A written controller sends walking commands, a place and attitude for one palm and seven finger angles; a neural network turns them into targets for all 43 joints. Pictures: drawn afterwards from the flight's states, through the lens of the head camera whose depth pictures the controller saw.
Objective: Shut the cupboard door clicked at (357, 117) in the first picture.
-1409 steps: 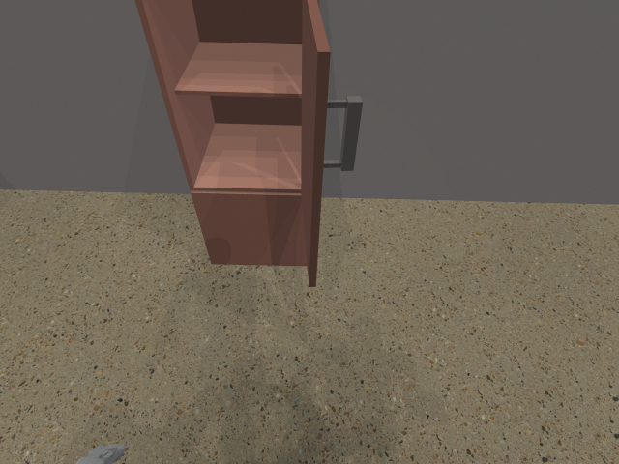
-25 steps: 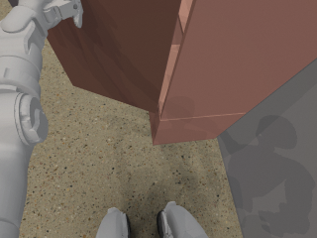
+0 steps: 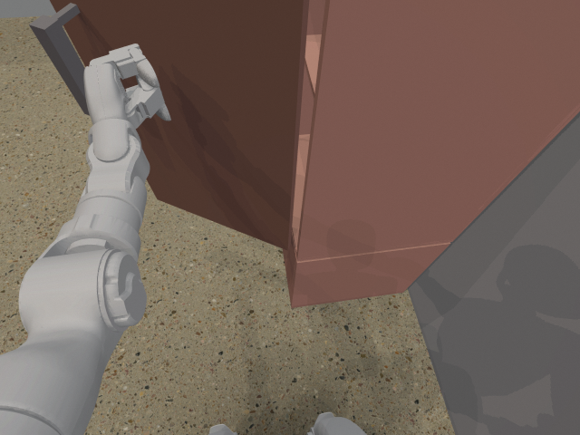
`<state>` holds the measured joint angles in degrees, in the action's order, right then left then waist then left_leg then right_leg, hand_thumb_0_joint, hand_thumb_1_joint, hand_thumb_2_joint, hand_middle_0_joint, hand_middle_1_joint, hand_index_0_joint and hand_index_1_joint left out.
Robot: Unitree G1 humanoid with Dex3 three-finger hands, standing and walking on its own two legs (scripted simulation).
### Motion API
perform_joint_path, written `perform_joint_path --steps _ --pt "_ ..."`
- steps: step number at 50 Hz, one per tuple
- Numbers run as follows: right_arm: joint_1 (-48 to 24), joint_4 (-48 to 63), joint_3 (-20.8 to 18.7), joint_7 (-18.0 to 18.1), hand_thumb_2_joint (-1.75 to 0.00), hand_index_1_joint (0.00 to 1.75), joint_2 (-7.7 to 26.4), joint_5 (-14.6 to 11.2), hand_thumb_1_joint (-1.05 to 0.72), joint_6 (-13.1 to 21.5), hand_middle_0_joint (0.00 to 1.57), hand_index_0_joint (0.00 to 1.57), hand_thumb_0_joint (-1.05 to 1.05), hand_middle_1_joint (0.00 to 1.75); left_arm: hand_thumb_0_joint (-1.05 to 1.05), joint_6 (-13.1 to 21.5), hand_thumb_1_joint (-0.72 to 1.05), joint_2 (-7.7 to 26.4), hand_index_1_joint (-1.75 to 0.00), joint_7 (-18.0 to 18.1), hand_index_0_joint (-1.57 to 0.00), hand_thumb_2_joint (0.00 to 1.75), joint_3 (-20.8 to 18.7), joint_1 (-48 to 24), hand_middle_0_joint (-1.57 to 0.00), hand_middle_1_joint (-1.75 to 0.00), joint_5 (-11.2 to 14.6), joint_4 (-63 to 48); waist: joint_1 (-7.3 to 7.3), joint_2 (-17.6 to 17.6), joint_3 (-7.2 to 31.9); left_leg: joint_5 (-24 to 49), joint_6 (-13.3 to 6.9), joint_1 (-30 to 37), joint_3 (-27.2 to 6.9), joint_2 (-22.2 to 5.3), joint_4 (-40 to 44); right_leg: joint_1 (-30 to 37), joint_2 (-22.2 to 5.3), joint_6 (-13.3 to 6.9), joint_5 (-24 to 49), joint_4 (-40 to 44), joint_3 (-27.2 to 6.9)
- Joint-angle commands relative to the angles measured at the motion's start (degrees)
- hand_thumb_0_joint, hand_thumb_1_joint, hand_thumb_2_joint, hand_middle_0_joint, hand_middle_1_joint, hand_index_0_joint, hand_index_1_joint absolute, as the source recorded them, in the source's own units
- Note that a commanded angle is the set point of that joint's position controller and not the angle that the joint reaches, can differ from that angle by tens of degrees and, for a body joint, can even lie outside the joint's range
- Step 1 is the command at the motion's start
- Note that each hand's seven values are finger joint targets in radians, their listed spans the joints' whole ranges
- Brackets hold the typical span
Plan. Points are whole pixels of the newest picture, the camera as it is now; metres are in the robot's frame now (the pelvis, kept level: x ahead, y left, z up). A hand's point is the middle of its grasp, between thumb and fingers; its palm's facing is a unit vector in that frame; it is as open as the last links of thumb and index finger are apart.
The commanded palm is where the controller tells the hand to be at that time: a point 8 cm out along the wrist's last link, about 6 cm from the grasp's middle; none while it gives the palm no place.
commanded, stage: pull the fist back off the door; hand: left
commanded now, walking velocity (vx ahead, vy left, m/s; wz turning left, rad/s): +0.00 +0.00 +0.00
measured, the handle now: (83, 63) +0.64 +0.21 +0.12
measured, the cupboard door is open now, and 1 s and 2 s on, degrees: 59 59 59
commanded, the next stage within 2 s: draw the hand back to the body in 0.34 s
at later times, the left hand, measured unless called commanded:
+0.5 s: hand (169, 131) +0.49 +0.09 +0.12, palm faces +0.09 -1.00 +0.00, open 3.1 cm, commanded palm +0.44 +0.15 +0.13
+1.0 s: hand (70, 220) +0.35 +0.16 +0.17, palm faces +0.08 -1.00 -0.05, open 3.1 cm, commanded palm +0.30 +0.22 +0.17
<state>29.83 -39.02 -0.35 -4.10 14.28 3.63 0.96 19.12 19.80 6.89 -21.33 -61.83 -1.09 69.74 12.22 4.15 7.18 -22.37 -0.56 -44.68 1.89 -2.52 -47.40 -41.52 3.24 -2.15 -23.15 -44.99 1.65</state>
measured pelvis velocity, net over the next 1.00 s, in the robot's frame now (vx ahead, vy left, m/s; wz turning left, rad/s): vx -0.01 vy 0.00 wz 0.03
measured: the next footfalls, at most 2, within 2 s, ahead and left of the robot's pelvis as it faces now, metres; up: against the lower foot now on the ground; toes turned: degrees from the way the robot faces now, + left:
none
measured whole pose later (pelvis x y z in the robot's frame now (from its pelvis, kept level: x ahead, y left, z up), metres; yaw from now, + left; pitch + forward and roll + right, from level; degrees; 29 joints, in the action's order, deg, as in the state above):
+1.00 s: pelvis -0.01 +0.00 +0.03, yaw +2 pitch +2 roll +0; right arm 13.5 -36.7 -0.3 3.2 15.0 -3.4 2.2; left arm 6.0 12.3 -3.0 -7.7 -16.8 10.1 20.8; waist 0.7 3.1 4.7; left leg -17.7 -0.8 -19.5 1.9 -0.4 -34.7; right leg -16.8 1.5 -1.7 -19.7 -34.1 1.5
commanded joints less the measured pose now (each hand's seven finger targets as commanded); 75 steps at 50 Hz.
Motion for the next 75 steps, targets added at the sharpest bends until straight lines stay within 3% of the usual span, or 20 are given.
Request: perform_joint_path --steps 1,6,12,15,16,20,23,26,29,34,36,43,48,49,51,54,60,65,68,75 --pt "7.98 3.18 -3.91 0.37 -0.9 0.3 9.42 -1.32 -0.9 -0.07 0.2 0.2 0.0 0.3 0.0 2.05 0.9 5.98 -1.5 -2.51 -1.3 0.9 4.74 -14.94 -1.3 -1.5 0.5 -8.78 -1.93 -3.73 21.63 24.01 -1.63 17.53 -0.88 2.9 2.82 14.08 0.2 1.76 32.51 5.34 -0.44" --pt "4.11 4.25 -4.07 1.82 -0.9 0.3 8.94 -2.99 -0.9 -0.41 0.2 0.2 0.0 0.3 0.0 0.24 0.9 1.99 -1.5 -5.1 -1.3 0.9 6.85 -19.19 -1.3 -1.5 6.97 -19.38 -2.44 -3.23 21.58 22.69 -1.7 21.14 -0.34 3.35 4.56 17.28 -0.09 2.05 33.95 7.58 -1.11" --pt "-0.19 2.59 -4.03 2.37 -0.9 0.3 7.69 -2.86 -0.9 1.76 0.2 0.2 0.0 0.3 0.0 8.0 0.9 -0.41 -1.5 -2.2 -1.3 0.9 10.85 -21.82 -1.3 -1.5 5.52 -31.76 -2.58 2.67 25.9 26.2 -1.43 29.27 -2.13 2.93 2.95 13.15 -0.34 1.71 32.4 5.24 -0.97" --pt "-1.1 1.03 -3.97 2.52 -0.9 0.3 7.81 -2.91 -0.9 1.54 0.2 0.2 0.0 0.3 0.0 5.88 0.9 -1.52 -1.5 -1.55 -1.3 0.9 12.5 -20.48 -1.3 -1.5 4.01 -24.12 -1.59 -0.01 20.96 22.51 -1.25 27.01 -2.19 2.74 3.28 10.3 -0.62 1.94 28.9 5.7 -0.74" --pt "-0.51 0.54 -3.97 2.71 -0.9 0.3 8.24 -3.08 -0.9 1.15 0.2 0.2 0.0 0.3 0.0 4.35 0.9 -0.16 -1.5 -1.32 -1.3 0.9 11.55 -19.87 -1.3 -1.5 3.64 -20.78 -1.44 -3.62 18.91 20.77 -1.35 25.06 -2.34 2.8 3.93 10.94 -0.72 2.06 27.71 6.2 -0.62" --pt "-2.62 1.74 -3.09 3.43 -0.9 0.3 8.48 -3.62 -0.9 0.69 0.2 0.2 0.0 0.3 0.0 -0.22 0.9 2.45 -1.5 -0.56 -1.3 0.9 7.82 -19.47 -1.3 -1.5 5.06 -13.52 -2.42 -6.45 16.51 15.5 -1.42 19.59 -1.58 3.39 5.77 13.37 -1.27 2.22 25.18 7.77 -1.5" --pt "-2.95 2.49 -2.65 3.67 -0.9 0.3 8.5 -3.29 -0.9 1.07 0.2 0.2 0.0 0.3 0.0 0.81 0.9 4.46 -1.5 -0.43 -1.3 0.9 5.42 -20.93 -1.3 -1.5 5.88 -13.7 -2.9 -6.86 18.33 15.76 -1.52 18.48 -1.62 3.54 5.78 15.25 -1.43 2.28 26.04 7.32 -2.14" --pt "-3.28 4.67 -2.62 3.53 -0.9 0.3 8.35 -2.92 -0.9 1.4 0.2 0.2 0.0 0.3 0.0 4.67 0.9 9.47 -1.5 -1.59 -1.3 0.9 0.67 -12.58 -1.3 -1.5 5.45 -19.15 -7.21 -4.82 25.28 20.38 -1.49 19.96 -0.93 3.77 5.64 21.7 -1.49 1.77 31.49 5.46 -2.5" --pt "-4.2 7.04 -2.8 3.27 -0.9 0.3 7.72 -3.44 -0.9 1.37 0.2 0.2 0.0 0.3 0.0 6.25 0.9 8.99 -1.5 -4.09 -1.3 0.9 1.49 -2.23 -1.3 -1.5 4.67 -26.79 -9.75 -2.78 29.72 25.98 -1.53 22.63 0.1 3.64 5.81 25.78 -1.44 1.61 38.15 4.42 -2.29" --pt "-7.21 9.56 -3.3 3.93 -0.9 0.3 7.89 -6.01 -0.9 0.8 0.2 0.2 0.0 0.3 0.0 -1.31 0.9 2.05 -1.5 -8.84 -1.3 0.9 7.15 8.11 -1.3 -1.5 9.76 -38.39 -8.95 -8.95 20.87 23.23 -2.09 24.26 1.06 3.07 9.49 27.69 -1.24 2.95 39.64 9.59 -1.48" --pt "-9.24 10.0 -3.24 4.89 -0.9 0.3 7.55 -6.54 -0.9 1.15 0.2 0.2 0.0 0.3 0.0 -3.87 0.9 0.57 -1.5 -9.57 -1.3 0.9 8.46 9.65 -1.3 -1.5 12.22 -45.68 -9.4 -7.38 18.8 21.98 -2.29 26.44 1.19 3.15 10.59 28.5 -1.34 3.22 37.73 11.45 -1.56" --pt "-15.2 8.83 -1.9 6.97 -0.9 0.3 6.12 -6.58 -0.9 4.15 0.2 0.2 0.0 0.3 0.0 -4.97 0.9 1.41 -1.5 -9.08 -1.3 0.9 11.18 16.45 -1.3 -1.5 10.91 -60.45 -10.19 0.3 12.2 19.43 -2.33 32.92 -0.35 2.78 13.88 24.7 -1.4 1.77 26.31 13.86 -0.87" --pt "-20.78 10.7 -0.89 7.84 -0.9 0.3 6.51 -7.56 -0.9 4.63 0.2 0.2 0.0 0.3 0.0 -12.46 0.9 2.19 -1.35 -11.38 -1.16 0.9 8.88 28.78 -1.16 -1.35 13.65 -59.77 -13.04 -5.63 7.33 14.9 -1.85 32.03 -0.74 2.83 17.32 26.6 -1.94 1.69 20.14 16.68 -0.29" --pt "-21.7 12.2 -0.65 8.41 -0.9 0.3 5.09 -7.03 -0.9 3.67 0.2 0.2 0.0 0.3 0.0 -9.64 0.9 5.01 -1.32 -7.93 -1.13 0.9 11.57 28.84 -1.13 -1.32 8.32 -68.37 -11.79 -6.67 5.23 14.61 -1.69 33.61 -0.37 3.05 19.7 27.07 -3.26 2.32 19.81 19.54 -2.36" --pt "-23.19 12.41 -0.27 8.79 -0.9 0.3 5.15 -6.8 -0.9 2.62 0.2 0.2 0.0 0.3 0.0 -10.26 0.9 3.4 -1.26 -5.76 -1.08 0.9 11.26 37.56 -1.08 -1.26 8.16 -66.76 -12.57 -8.1 2.35 13.74 -1.71 33.05 -0.66 2.7 20.85 28.65 -3.6 2.36 18.06 20.5 -1.98" --pt "-24.78 12.8 0.37 8.97 -0.9 0.3 4.88 -6.62 -0.9 1.59 0.2 0.2 0.0 0.3 0.0 -11.03 0.9 4.97 -1.17 -4.33 -1.0 0.9 10.17 39.08 -1.0 -1.17 6.99 -72.4 -12.52 -6.06 1.07 14.7 -1.58 36.55 -0.52 2.39 22.89 29.34 -3.12 2.04 17.71 22.52 -1.47" --pt "-26.19 13.22 0.95 9.02 -0.9 0.3 4.18 -5.67 -0.9 2.24 0.2 0.2 0.0 0.3 0.0 -11.55 0.9 4.75 -0.99 -2.43 -0.83 0.9 10.63 44.23 -0.83 -0.99 5.82 -84.92 -12.52 2.4 1.89 18.22 -0.79 42.47 -1.23 1.82 25.89 32.73 -2.69 1.02 18.58 24.44 -0.58" --pt "-26.74 13.14 1.09 8.93 -0.9 0.3 4.2 -4.84 -0.9 3.29 0.2 0.2 0.0 0.3 0.0 -11.68 0.9 5.35 -0.84 -1.28 -0.69 0.9 8.84 54.21 -0.69 -0.84 5.39 -91.14 -13.45 0.91 1.89 20.41 -0.56 43.78 -2.1 1.64 27.28 34.98 -2.4 0.87 19.13 25.14 0.16" --pt "-27.3 13.21 0.86 8.85 -0.9 0.3 4.1 -4.66 -0.9 2.92 0.2 0.2 0.0 0.3 0.0 -12.08 0.9 6.43 -0.75 -1.25 -0.61 0.9 5.83 63.03 -0.61 -0.75 5.76 -91.79 -14.25 -3.55 0.33 21.06 -0.84 42.44 -1.67 1.65 27.47 36.28 -2.62 1.18 20.4 25.69 0.15" --pt "-27.81 13.14 0.44 8.5 -0.9 0.3 3.83 -4.61 -0.9 2.84 0.2 0.2 0.0 0.3 0.0 -11.61 0.9 9.36 -0.54 -1.04 -0.42 0.9 -0.65 73.91 -0.42 -0.54 5.96 -96.77 -15.34 -1.42 -2.63 19.95 -0.51 40.41 -1.72 1.6 27.85 36.34 -3.0 1.26 18.34 26.3 0.26"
